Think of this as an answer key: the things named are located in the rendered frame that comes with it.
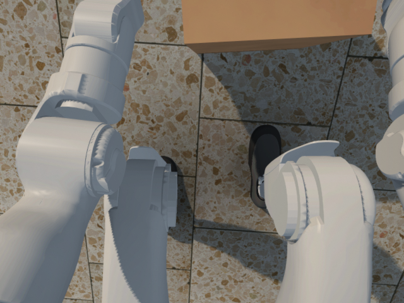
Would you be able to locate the robot right shin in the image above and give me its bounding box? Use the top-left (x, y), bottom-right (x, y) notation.
top-left (258, 140), bottom-right (376, 226)

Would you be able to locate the robot right forearm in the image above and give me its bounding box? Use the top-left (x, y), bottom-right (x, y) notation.
top-left (381, 0), bottom-right (404, 121)

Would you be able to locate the left robot upper arm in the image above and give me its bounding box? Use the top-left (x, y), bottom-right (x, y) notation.
top-left (0, 116), bottom-right (126, 303)

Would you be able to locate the carton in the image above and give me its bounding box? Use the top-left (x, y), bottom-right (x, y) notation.
top-left (181, 0), bottom-right (377, 54)

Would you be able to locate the right robot upper arm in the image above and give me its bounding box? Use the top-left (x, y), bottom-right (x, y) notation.
top-left (376, 114), bottom-right (404, 211)

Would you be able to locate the robot left forearm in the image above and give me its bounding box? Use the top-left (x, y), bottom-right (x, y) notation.
top-left (16, 0), bottom-right (145, 177)

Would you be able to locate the right robot foot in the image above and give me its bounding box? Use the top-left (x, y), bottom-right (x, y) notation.
top-left (248, 125), bottom-right (282, 209)

